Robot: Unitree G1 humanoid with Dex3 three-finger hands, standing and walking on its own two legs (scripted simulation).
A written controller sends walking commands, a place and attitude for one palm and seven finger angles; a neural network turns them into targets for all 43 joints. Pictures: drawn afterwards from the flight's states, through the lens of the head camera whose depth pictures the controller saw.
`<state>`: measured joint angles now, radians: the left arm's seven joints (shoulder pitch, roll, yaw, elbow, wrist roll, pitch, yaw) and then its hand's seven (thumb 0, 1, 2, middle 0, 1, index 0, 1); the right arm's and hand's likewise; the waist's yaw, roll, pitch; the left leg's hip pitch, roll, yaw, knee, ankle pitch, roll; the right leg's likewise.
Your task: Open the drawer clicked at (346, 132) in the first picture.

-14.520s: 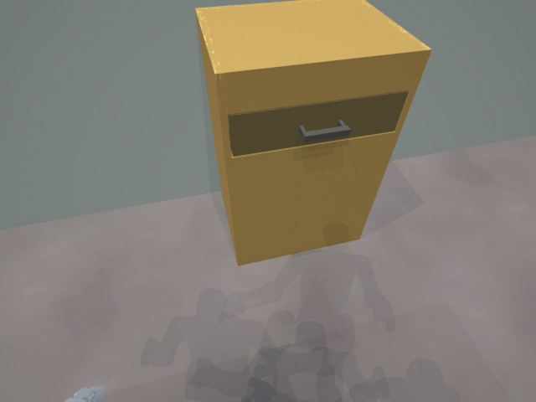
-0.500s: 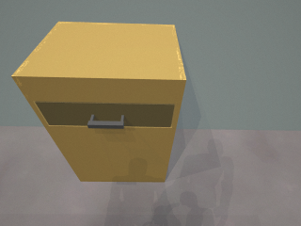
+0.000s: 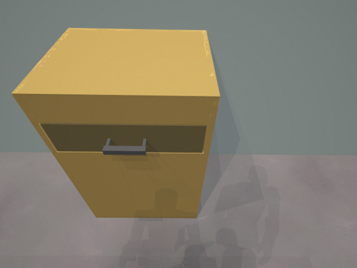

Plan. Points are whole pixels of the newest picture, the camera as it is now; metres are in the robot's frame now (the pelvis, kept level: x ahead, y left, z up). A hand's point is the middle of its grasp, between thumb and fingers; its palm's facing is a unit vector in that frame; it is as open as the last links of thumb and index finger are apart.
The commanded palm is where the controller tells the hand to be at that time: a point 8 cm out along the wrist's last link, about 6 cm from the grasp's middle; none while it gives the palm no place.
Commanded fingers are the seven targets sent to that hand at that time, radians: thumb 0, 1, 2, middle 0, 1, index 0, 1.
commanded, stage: raise the hand with hooked fingers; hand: left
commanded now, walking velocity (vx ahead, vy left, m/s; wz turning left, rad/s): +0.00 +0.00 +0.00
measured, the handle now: (125, 145) +0.49 +0.21 -0.08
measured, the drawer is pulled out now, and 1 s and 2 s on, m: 0.00 0.00 0.00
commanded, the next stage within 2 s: move the hooked fingers above the handle in 1.82 s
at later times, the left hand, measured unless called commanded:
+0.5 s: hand (96, 261) +0.15 +0.19 -0.05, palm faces +0.00 -0.06 -1.00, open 9.5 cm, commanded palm +0.16 +0.20 +0.01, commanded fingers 0.00 0.20 0.60 -0.25 -0.75 -0.25 -0.75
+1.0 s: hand (104, 196) +0.26 +0.19 +0.02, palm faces +0.08 -0.08 -0.99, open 12.4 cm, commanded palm +0.23 +0.20 +0.08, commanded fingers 0.00 -0.38 0.35 -0.29 -1.12 -0.29 -1.12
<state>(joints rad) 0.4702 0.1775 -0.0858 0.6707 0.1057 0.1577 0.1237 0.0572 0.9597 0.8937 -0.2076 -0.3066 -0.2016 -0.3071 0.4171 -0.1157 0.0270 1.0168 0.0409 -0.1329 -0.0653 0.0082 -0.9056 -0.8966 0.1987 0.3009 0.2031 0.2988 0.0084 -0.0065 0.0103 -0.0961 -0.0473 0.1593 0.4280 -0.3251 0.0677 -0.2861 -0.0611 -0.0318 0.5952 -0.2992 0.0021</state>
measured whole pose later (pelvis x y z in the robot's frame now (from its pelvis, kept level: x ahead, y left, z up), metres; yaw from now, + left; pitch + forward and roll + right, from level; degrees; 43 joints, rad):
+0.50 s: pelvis -0.01 -0.06 -0.03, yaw +4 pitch +9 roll +3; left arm 0.36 0.34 -0.07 0.13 1.14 -0.08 0.51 0.00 0.41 0.69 -0.26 -0.61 -0.25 -0.61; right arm -0.02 -0.25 -0.04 0.50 -0.06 0.07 0.04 0.01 -0.91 -0.90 0.19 0.30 0.20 0.30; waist 0.13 -0.02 -0.12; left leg -0.51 0.00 0.06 0.78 -0.43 0.00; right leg -0.62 0.05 -0.04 0.82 -0.36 -0.10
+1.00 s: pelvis -0.01 -0.04 -0.01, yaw -2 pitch +8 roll +2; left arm 0.18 0.38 -0.01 0.07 1.00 -0.02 0.38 0.00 -0.16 0.44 -0.30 -0.99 -0.29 -0.99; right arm 0.17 -0.30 -0.07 0.64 -0.02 0.09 -0.02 0.01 -0.91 -0.90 0.20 0.30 0.20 0.30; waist 0.03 0.06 -0.07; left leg -0.38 -0.05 -0.01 0.61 -0.37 0.02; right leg -0.52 0.08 0.06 0.66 -0.28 -0.07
